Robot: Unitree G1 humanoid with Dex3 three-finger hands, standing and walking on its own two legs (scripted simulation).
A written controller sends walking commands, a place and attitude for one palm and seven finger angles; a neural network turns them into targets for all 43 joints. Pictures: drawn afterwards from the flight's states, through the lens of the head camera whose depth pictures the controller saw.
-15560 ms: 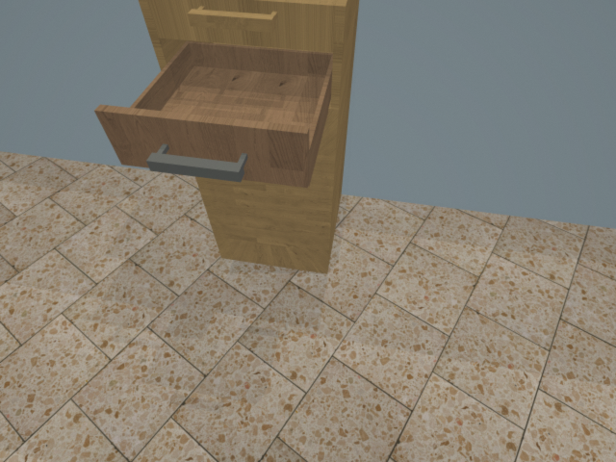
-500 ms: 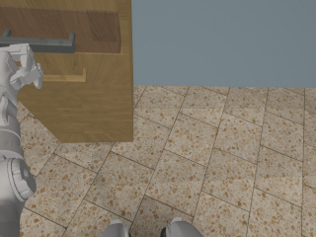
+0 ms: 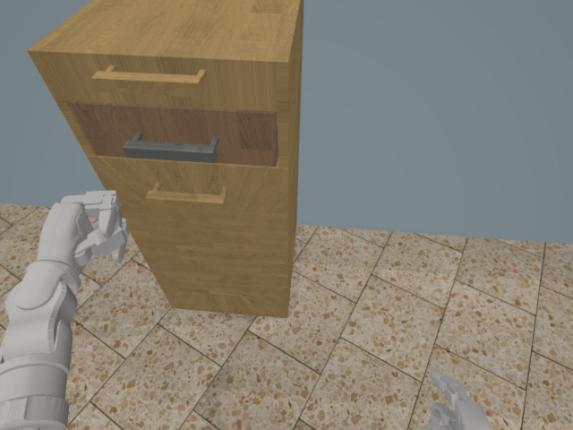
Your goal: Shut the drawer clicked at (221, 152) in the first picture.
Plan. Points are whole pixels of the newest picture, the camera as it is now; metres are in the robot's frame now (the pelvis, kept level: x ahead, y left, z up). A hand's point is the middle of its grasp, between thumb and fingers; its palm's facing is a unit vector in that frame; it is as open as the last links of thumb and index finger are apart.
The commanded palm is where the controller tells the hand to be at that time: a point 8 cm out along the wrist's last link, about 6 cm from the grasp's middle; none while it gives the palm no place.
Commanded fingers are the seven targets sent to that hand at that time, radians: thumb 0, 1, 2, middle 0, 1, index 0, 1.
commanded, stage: draw the hand back to the body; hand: left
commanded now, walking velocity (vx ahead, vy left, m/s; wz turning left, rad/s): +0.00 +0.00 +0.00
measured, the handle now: (173, 145) +0.60 +0.24 +0.05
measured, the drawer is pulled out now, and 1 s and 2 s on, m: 0.00 0.00 0.00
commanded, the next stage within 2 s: step back with the hand held close in 0.82 s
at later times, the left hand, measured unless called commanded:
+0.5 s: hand (76, 303) +0.22 +0.22 +0.16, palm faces +0.34 -0.87 -0.36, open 3.2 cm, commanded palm +0.16 +0.26 +0.18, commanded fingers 0.00 0.90 0.90 -1.40 -1.60 -1.40 -1.60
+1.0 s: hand (60, 336) +0.18 +0.21 +0.18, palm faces +0.38 -0.83 -0.41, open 3.2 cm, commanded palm +0.13 +0.25 +0.19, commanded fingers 0.00 0.90 0.90 -1.40 -1.60 -1.40 -1.60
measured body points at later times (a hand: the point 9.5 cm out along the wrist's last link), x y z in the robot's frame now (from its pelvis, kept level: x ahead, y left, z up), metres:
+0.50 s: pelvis +0.00 -0.02 +0.02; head -0.02 -0.05 +0.47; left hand +0.20 +0.26 +0.18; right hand +0.17 -0.24 -0.07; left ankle -0.01 +0.09 -0.72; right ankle -0.03 -0.12 -0.72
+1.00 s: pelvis +0.00 -0.03 +0.02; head -0.02 -0.06 +0.47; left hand +0.15 +0.25 +0.20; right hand +0.19 -0.25 -0.06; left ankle -0.01 +0.09 -0.72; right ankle -0.03 -0.12 -0.72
